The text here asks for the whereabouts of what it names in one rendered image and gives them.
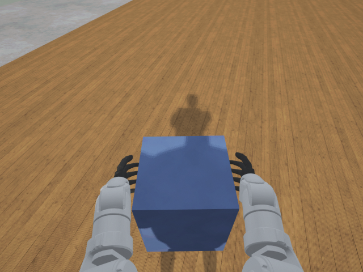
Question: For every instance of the robot left forearm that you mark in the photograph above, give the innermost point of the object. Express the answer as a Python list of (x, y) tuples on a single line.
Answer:
[(111, 237)]

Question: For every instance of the robot left upper arm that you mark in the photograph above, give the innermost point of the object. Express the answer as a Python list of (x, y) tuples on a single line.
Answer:
[(119, 265)]

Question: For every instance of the left robot hand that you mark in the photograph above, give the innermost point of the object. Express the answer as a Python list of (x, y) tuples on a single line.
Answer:
[(123, 167)]

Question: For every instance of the right robot hand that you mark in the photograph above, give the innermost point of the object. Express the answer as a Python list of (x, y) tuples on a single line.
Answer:
[(245, 165)]

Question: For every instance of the carton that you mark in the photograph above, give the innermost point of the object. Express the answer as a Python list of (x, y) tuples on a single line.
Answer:
[(185, 197)]

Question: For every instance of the robot right forearm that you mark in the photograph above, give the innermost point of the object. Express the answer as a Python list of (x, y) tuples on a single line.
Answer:
[(263, 222)]

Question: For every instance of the robot right upper arm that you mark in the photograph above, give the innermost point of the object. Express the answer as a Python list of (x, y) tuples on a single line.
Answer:
[(260, 263)]

